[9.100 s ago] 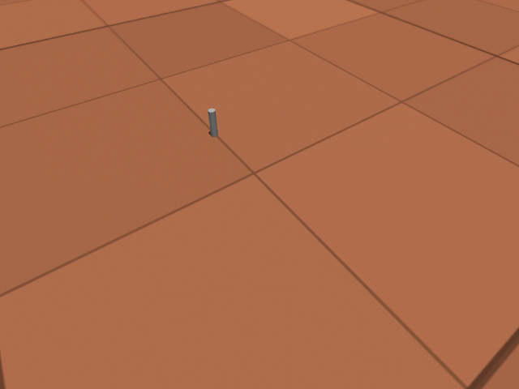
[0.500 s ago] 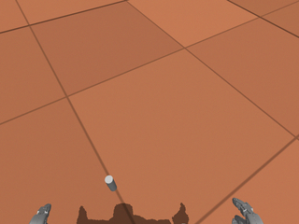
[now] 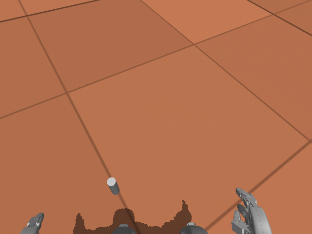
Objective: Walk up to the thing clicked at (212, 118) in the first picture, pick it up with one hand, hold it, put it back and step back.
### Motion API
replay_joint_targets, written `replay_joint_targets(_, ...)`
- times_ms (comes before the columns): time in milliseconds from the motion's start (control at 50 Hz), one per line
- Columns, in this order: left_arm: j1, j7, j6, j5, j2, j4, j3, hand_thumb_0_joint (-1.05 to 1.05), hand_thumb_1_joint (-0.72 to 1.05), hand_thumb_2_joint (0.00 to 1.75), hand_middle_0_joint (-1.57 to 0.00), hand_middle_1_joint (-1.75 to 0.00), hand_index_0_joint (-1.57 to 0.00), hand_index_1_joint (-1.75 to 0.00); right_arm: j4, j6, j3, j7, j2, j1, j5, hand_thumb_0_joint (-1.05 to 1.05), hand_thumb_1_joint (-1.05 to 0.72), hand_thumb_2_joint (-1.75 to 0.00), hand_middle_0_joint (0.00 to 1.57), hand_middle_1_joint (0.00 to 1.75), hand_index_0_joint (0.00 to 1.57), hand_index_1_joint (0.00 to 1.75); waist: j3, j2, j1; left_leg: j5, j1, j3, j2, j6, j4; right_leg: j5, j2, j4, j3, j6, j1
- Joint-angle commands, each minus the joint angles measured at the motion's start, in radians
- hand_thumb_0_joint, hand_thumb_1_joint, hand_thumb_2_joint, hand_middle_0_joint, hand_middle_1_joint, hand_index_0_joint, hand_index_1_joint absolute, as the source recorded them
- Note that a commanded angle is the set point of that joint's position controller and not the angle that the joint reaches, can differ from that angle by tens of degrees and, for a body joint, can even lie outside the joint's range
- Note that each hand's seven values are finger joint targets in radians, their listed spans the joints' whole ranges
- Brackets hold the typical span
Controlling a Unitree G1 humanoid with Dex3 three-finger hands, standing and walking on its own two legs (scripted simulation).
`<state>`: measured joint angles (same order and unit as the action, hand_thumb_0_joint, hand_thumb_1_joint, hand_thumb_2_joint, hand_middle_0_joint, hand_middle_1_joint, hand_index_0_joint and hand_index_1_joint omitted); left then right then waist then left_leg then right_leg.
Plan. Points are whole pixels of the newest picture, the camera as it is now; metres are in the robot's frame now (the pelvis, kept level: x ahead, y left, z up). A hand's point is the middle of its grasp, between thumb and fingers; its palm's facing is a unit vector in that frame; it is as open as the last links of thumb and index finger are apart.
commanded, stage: go down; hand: left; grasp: from the side
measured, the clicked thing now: (113, 186) +0.41 +0.20 -0.60
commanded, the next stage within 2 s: approach in 1.90 s
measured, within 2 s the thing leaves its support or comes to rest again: neither
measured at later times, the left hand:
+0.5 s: hand (56, 205) +0.25 +0.31 -0.20, palm faces +0.12 -0.97 -0.20, open 17.4 cm
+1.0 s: hand (56, 191) +0.31 +0.34 -0.26, palm faces +0.09 -0.99 -0.11, open 17.3 cm
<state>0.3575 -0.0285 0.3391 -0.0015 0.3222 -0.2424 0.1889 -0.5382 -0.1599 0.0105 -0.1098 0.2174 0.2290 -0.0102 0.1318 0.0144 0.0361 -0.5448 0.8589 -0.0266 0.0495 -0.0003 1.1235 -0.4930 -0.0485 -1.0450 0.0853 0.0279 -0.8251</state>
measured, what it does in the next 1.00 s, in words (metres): lowers itself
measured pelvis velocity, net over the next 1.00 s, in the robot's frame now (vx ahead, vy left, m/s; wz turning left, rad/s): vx -0.08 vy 0.00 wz -0.06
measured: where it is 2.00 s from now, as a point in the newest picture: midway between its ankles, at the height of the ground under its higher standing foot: outside the picture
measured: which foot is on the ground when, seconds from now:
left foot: down 0.00-1.00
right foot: down 0.00-1.00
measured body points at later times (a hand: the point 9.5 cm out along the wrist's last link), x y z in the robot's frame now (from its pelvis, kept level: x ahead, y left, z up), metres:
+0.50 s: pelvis -0.05 +0.00 -0.12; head +0.11 +0.03 +0.31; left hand +0.24 +0.36 -0.18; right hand +0.12 -0.27 -0.21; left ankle +0.00 +0.11 -0.66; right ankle +0.01 -0.14 -0.66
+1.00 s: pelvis -0.08 +0.00 -0.22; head +0.12 +0.03 +0.18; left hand +0.30 +0.40 -0.25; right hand +0.06 -0.29 -0.33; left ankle +0.00 +0.11 -0.66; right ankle +0.01 -0.14 -0.66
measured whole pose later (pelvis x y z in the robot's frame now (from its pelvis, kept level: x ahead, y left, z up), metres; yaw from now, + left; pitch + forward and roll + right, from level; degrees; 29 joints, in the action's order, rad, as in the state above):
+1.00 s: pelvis -0.08 +0.00 -0.22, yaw -3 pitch +34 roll -5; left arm -0.48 -0.60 -0.37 0.15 0.72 -1.01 0.68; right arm -0.67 -0.18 0.06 -0.04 0.34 0.13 0.02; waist 0.15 -0.01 0.07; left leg -0.69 1.88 -0.08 0.04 0.00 1.98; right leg -0.64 -0.06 -1.90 0.07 0.01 -1.85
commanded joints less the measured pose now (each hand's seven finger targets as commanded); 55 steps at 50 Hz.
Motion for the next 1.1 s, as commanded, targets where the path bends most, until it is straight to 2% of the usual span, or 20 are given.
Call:
replay_joint_targets(0, 0.046, 0.015, -0.044, 0.0, 0.176, 0.152, 0.096, 0.0, -0.54, 0.09, -0.07, -0.08, -0.06, -0.09, 0.142, -0.06, -0.07, -0.019, 0.151, -0.004, 0.001, 0.0, -0.88, -0.89, 0.2, 0.3, 0.2, 0.3, 0.198, 0.066, 0.003, 0.322, -0.126, -0.009, -0.031, 0.002, -0.155, 0.244, 0.046, 0.107, -0.01, -0.038, 0.125)
replay_joint_targets(100, -0.088, 0.006, -0.095, 0.004, 0.211, 0.102, 0.122, 0.0, -0.51, 0.08, -0.07, -0.06, -0.06, -0.07, 0.124, -0.078, -0.067, -0.021, 0.158, -0.012, 0.004, 0.0, -0.89, -0.9, 0.2, 0.3, 0.2, 0.3, 0.154, 0.072, 0.025, 0.244, -0.053, -0.018, -0.024, 0.004, -0.124, 0.177, 0.047, 0.065, -0.013, -0.04, 0.031)
replay_joint_targets(200, -0.26, -0.062, -0.245, 0.044, 0.249, -0.089, 0.187, 0.0, -0.56, 0.05, -0.07, -0.06, -0.06, -0.06, 0.074, -0.109, -0.076, -0.003, 0.182, 0.002, 0.005, 0.0, -0.91, -0.9, 0.2, 0.3, 0.2, 0.3, 0.156, 0.063, 0.029, 0.136, 0.094, -0.016, -0.026, 0.009, -0.015, 0.09, 0.038, -0.053, -0.035, -0.043, -0.127)
replay_joint_targets(220, -0.338, -0.082, -0.293, 0.055, 0.278, -0.069, 0.21, 0.0, -0.55, 0.05, -0.07, -0.05, -0.06, -0.06, 0.082, -0.118, -0.075, 0.003, 0.179, -0.006, 0.006, 0.0, -0.92, -0.9, 0.2, 0.3, 0.2, 0.3, 0.186, 0.072, 0.022, 0.095, 0.128, -0.004, -0.031, 0.014, 0.018, 0.06, 0.034, -0.074, -0.045, -0.044, -0.155)
replay_joint_targets(260, -0.355, -0.139, -0.375, 0.079, 0.31, -0.175, 0.25, 0.0, -0.57, 0.01, -0.08, -0.04, -0.08, -0.05, 0.073, -0.131, -0.076, 0.013, 0.199, -0.013, 0.001, 0.0, -0.92, -0.9, 0.2, 0.3, 0.2, 0.3, 0.249, 0.078, 0.01, 0.102, 0.168, -0.022, -0.028, 0.009, 0.065, 0.062, 0.03, -0.16, -0.047, -0.047, -0.219)
replay_joint_targets(320, -0.445, -0.217, -0.494, 0.094, 0.385, -0.209, 0.294, 0.0, -0.58, 0.04, -0.08, -0.08, -0.08, -0.08, 0.061, -0.133, -0.078, 0.02, 0.22, -0.004, 0.001, 0.0, -0.92, -0.9, 0.2, 0.3, 0.2, 0.3, 0.361, 0.127, -0.004, 0.117, 0.199, -0.029, -0.031, 0.005, 0.139, 0.076, 0.021, -0.252, -0.055, -0.051, -0.301)
replay_joint_targets(340, -0.458, -0.232, -0.522, 0.104, 0.417, -0.212, 0.325, 0.0, -0.57, 0.04, -0.08, -0.08, -0.07, -0.08, 0.06, -0.127, -0.078, 0.019, 0.227, 0.001, 0.0, 0.0, -0.91, -0.9, 0.2, 0.3, 0.2, 0.3, 0.403, 0.132, -0.018, 0.121, 0.205, -0.029, -0.031, 0.004, 0.157, 0.079, 0.019, -0.269, -0.059, -0.052, -0.305)
replay_joint_targets(360, -0.513, -0.248, -0.548, 0.106, 0.426, -0.19, 0.321, 0.0, -0.52, 0.05, -0.07, -0.07, -0.06, -0.07, 0.049, -0.119, -0.083, 0.022, 0.234, 0.011, 0.001, 0.0, -0.92, -0.9, 0.2, 0.3, 0.2, 0.3, 0.439, 0.153, -0.017, 0.13, 0.214, -0.035, -0.031, 0.0, 0.178, 0.084, 0.016, -0.297, -0.06, -0.053, -0.327)
replay_joint_targets(380, -0.526, -0.259, -0.565, 0.108, 0.444, -0.235, 0.342, 0.0, -0.52, 0.05, -0.07, -0.07, -0.06, -0.07, 0.041, -0.112, -0.085, 0.025, 0.246, 0.016, 0.002, 0.0, -0.91, -0.9, 0.2, 0.3, 0.2, 0.3, 0.465, 0.155, -0.021, 0.138, 0.203, -0.044, -0.025, -0.004, 0.188, 0.085, 0.019, -0.322, -0.053, -0.055, -0.351)
replay_joint_targets(400, -0.468, -0.276, -0.564, 0.113, 0.424, -0.377, 0.348, 0.0, -0.53, 0.05, -0.07, -0.06, -0.06, -0.07, 0.045, -0.106, -0.071, 0.028, 0.243, -0.006, 0.0, 0.0, -0.91, -0.9, 0.2, 0.3, 0.2, 0.3, 0.426, 0.128, -0.023, 0.119, 0.252, -0.05, -0.026, -0.003, 0.203, 0.068, 0.022, -0.343, -0.047, -0.055, -0.393)
replay_joint_targets(420, -0.504, -0.29, -0.578, 0.127, 0.414, -0.395, 0.354, 0.0, -0.53, 0.06, -0.06, -0.07, -0.05, -0.07, 0.039, -0.099, -0.075, 0.033, 0.254, 0.001, -0.001, 0.0, -0.91, -0.9, 0.2, 0.3, 0.2, 0.3, 0.439, 0.124, -0.023, 0.124, 0.272, -0.057, -0.024, -0.002, 0.22, 0.072, 0.024, -0.369, -0.041, -0.058, -0.424)
replay_joint_targets(440, -0.497, -0.305, -0.592, 0.133, 0.435, -0.415, 0.378, 0.0, -0.55, 0.06, -0.07, -0.06, -0.05, -0.07, 0.029, -0.091, -0.075, 0.036, 0.261, 0.006, -0.001, 0.0, -0.9, -0.9, 0.2, 0.3, 0.2, 0.3, 0.488, 0.136, -0.04, 0.193, 0.264, -0.067, -0.022, -0.004, 0.239, 0.116, 0.022, -0.4, -0.038, -0.062, -0.433)
replay_joint_targets(460, -0.548, -0.318, -0.612, 0.131, 0.485, -0.38, 0.403, 0.0, -0.53, 0.07, -0.06, -0.07, -0.05, -0.07, 0.026, -0.082, -0.078, 0.037, 0.263, 0.007, 0.002, 0.0, -0.9, -0.9, 0.2, 0.3, 0.2, 0.3, 0.523, 0.142, -0.051, 0.191, 0.264, -0.057, -0.027, 0.0, 0.256, 0.11, 0.022, -0.398, -0.042, -0.063, -0.423)
replay_joint_targets(480, -0.535, -0.338, -0.62, 0.124, 0.481, -0.465, 0.397, 0.0, -0.56, 0.07, -0.06, -0.06, -0.05, -0.07, 0.018, -0.077, -0.079, 0.039, 0.271, 0.007, 0.005, 0.0, -0.89, -0.9, 0.2, 0.3, 0.2, 0.3, 0.505, 0.111, -0.034, 0.19, 0.3, -0.058, -0.026, 0.004, 0.279, 0.107, 0.023, -0.414, -0.039, -0.064, -0.442)
replay_joint_targets(520, -0.636, -0.373, -0.658, 0.141, 0.54, -0.399, 0.442, 0.0, -0.55, 0.06, -0.06, -0.06, -0.05, -0.06, 0.006, -0.071, -0.08, 0.045, 0.278, 0.012, 0.007, 0.0, -0.89, -0.9, 0.2, 0.3, 0.2, 0.3, 0.587, 0.137, -0.041, 0.242, 0.293, -0.056, -0.026, 0.006, 0.33, 0.144, 0.022, -0.458, -0.042, -0.065, -0.469)
replay_joint_targets(560, -0.696, -0.398, -0.685, 0.154, 0.571, -0.437, 0.469, 0.0, -0.52, 0.07, -0.05, -0.06, -0.05, -0.06, -0.013, -0.068, -0.075, 0.045, 0.281, 0.019, 0.01, 0.0, -0.9, -0.9, 0.2, 0.3, 0.2, 0.3, 0.575, 0.108, -0.016, 0.234, 0.356, -0.047, -0.03, 0.014, 0.378, 0.141, 0.022, -0.477, -0.044, -0.062, -0.486)
replay_joint_targets(600, -0.764, -0.42, -0.712, 0.162, 0.593, -0.46, 0.486, 0.0, -0.49, 0.08, -0.05, -0.07, -0.04, -0.07, -0.019, -0.065, -0.07, 0.047, 0.278, 0.009, 0.01, 0.0, -0.9, -0.9, 0.2, 0.3, 0.2, 0.3, 0.559, 0.079, -0.007, 0.157, 0.428, -0.038, -0.033, 0.022, 0.409, 0.087, 0.024, -0.489, -0.051, -0.059, -0.51)
replay_joint_targets(760, -0.93, -0.516, -0.774, 0.176, 0.706, -0.554, 0.532, 0.0, -0.47, 0.05, -0.05, -0.06, -0.05, -0.06, -0.042, -0.058, -0.051, 0.05, 0.297, 0.011, 0.021, 0.0, -0.9, -0.9, 0.2, 0.3, 0.2, 0.3, 0.583, 0.111, 0.005, -0.001, 0.577, -0.026, -0.03, 0.022, 0.498, -0.041, 0.021, -0.553, -0.069, -0.056, -0.605)
replay_joint_targets(900, -0.96, -0.57, -0.77, 0.181, 0.776, -0.595, 0.577, 0.0, -0.5, 0.03, -0.06, -0.05, -0.05, -0.04, -0.074, -0.047, -0.029, 0.056, 0.325, 0.029, 0.027, 0.0, -0.91, -0.9, 0.2, 0.3, 0.2, 0.3, 0.636, 0.198, -0.01, 0.139, 0.515, -0.053, -0.023, 0.011, 0.565, 0.048, 0.023, -0.673, -0.029, -0.069, -0.719)
replay_joint_targets(1080, -1.065, -0.6, -0.764, 0.184, 0.824, -0.623, 0.59, 0.0, -0.51, 0.02, -0.05, -0.03, -0.05, -0.03, -0.077, -0.044, -0.021, 0.06, 0.345, 0.011, 0.029, 0.0, -0.92, -0.91, 0.2, 0.3, 0.2, 0.3, 0.576, 0.202, 0.017, 0.011, 0.629, -0.073, -0.017, 0.012, 0.615, -0.022, 0.022, -0.761, -0.009, -0.067, -0.831)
